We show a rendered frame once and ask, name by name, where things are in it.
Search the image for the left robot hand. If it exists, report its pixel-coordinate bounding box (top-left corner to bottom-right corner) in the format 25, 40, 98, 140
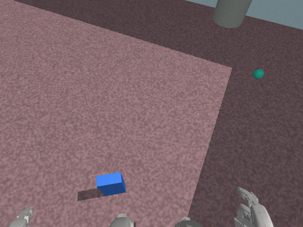
9, 206, 34, 227

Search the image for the right robot hand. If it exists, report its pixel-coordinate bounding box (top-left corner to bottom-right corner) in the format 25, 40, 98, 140
234, 187, 274, 227

